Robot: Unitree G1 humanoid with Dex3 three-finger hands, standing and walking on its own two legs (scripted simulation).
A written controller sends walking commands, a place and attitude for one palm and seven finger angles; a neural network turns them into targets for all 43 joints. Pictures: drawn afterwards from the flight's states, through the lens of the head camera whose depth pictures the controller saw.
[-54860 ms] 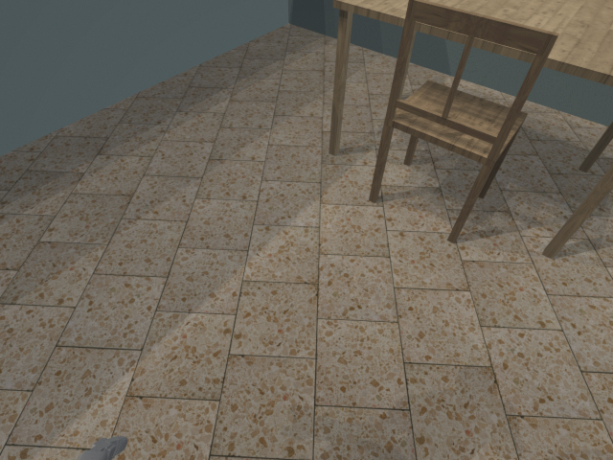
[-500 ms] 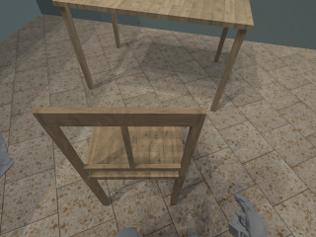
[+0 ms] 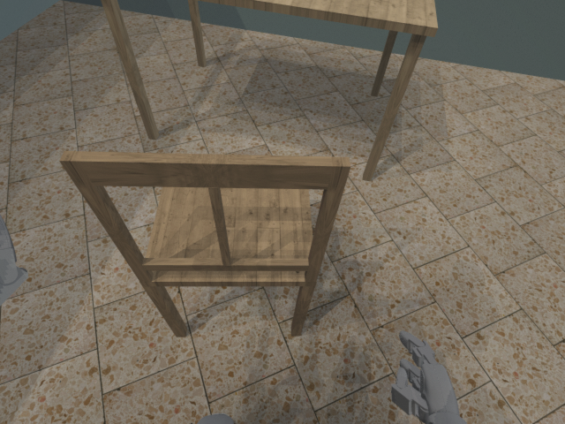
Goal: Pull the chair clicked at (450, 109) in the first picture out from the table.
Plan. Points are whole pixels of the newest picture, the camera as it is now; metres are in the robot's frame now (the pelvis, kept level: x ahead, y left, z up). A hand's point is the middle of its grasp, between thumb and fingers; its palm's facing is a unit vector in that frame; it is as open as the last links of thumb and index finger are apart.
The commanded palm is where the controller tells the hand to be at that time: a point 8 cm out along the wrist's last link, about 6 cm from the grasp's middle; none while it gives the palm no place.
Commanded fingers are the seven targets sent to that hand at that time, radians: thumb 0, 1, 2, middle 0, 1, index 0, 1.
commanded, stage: stop stepping back and stand still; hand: left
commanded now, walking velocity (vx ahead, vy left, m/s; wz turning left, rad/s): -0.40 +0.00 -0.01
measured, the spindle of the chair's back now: (221, 228) +0.46 +0.16 -0.09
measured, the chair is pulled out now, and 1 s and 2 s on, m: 0.69 0.69 0.69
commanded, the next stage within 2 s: let the arm hang, fingers relaxed in 0.80 s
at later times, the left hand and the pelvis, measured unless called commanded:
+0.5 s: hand out of the picture +0.09 +0.25 +0.20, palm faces +0.49 -0.75 -0.46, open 7.4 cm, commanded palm +0.04 +0.29 +0.18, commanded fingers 0.00 0.90 0.90 -0.20 -0.30 -0.20 -0.30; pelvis -0.08 -0.02 +0.00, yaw +2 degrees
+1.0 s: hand (49, 400) +0.13 +0.26 +0.06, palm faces +0.31 -0.83 -0.46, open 7.4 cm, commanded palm none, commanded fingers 0.00 0.90 0.90 -0.20 -0.30 -0.20 -0.30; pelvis -0.08 -0.01 +0.00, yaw +4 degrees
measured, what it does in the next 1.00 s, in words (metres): steps on the spot: right foot, then left foot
